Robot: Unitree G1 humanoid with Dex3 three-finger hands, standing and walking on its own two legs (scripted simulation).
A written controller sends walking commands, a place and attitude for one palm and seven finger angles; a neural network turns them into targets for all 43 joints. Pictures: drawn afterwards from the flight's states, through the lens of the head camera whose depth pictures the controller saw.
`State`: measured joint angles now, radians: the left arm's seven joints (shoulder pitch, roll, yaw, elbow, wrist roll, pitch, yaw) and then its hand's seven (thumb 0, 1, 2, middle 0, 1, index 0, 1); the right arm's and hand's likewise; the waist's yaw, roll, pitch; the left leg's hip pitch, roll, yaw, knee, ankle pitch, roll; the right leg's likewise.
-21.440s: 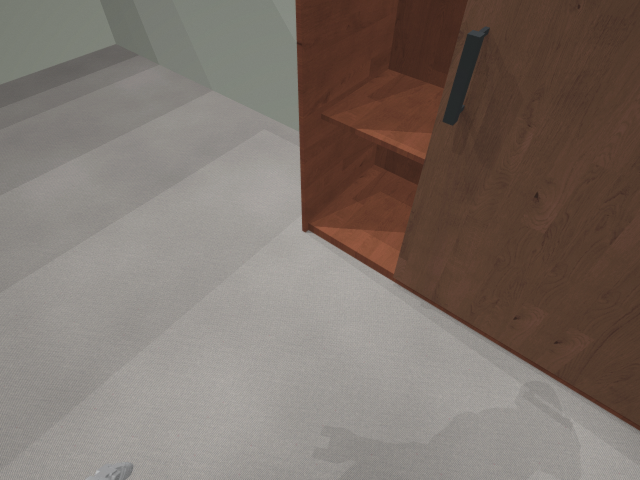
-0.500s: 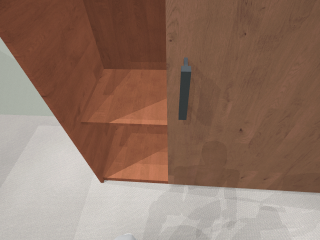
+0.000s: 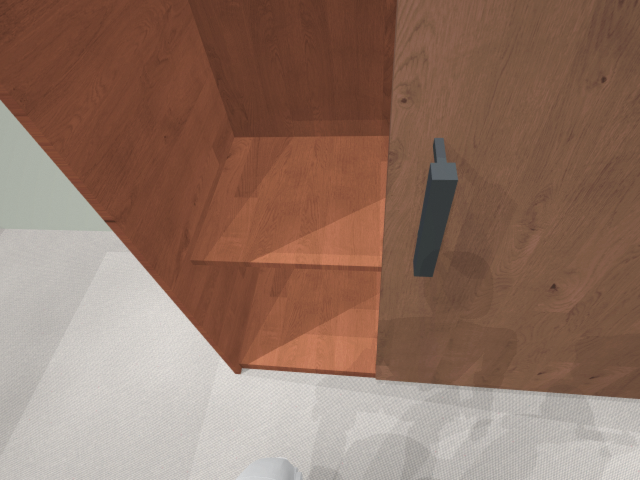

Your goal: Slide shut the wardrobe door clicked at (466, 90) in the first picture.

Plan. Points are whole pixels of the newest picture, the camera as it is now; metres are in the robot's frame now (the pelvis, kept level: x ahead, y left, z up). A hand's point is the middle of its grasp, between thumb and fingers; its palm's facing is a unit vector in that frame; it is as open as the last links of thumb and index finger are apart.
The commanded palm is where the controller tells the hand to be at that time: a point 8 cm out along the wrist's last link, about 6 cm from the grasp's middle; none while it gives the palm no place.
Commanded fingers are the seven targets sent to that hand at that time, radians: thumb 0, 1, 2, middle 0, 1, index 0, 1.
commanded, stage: come to a stop and stand still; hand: right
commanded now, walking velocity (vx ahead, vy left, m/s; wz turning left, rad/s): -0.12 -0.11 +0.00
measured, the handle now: (430, 213) +0.42 -0.11 +0.09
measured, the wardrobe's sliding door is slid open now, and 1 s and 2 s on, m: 0.43 0.43 0.43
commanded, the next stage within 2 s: look again from close up in 1.90 s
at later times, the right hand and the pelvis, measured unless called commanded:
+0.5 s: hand out of the picture +0.03 -0.16 -0.19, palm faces +0.08 +0.98 -0.17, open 7.4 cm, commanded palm none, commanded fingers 0.00 -0.90 -0.90 0.20 0.30 0.20 0.30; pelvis -0.01 +0.02 +0.00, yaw -2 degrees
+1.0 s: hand out of the picture -0.05 -0.14 -0.17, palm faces +0.03 +0.98 -0.20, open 7.4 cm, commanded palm none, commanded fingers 0.00 -0.90 -0.90 0.20 0.30 0.20 0.30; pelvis -0.01 +0.03 +0.00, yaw -2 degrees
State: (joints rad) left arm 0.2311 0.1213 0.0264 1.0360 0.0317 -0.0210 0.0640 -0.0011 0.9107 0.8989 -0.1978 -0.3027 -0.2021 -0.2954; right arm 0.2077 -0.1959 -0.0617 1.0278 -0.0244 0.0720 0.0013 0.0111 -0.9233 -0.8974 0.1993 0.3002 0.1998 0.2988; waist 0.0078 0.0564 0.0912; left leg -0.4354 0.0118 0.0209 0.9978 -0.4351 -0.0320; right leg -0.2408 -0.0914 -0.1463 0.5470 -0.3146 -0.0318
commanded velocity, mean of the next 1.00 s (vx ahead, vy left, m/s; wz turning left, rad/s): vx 0.00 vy -0.03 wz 0.00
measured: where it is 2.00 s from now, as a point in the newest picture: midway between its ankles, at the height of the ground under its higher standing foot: outside the picture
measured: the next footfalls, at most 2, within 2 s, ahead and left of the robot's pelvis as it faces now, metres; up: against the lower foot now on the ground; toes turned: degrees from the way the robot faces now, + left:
left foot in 0.16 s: +0.01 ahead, +0.16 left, +0.00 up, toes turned +0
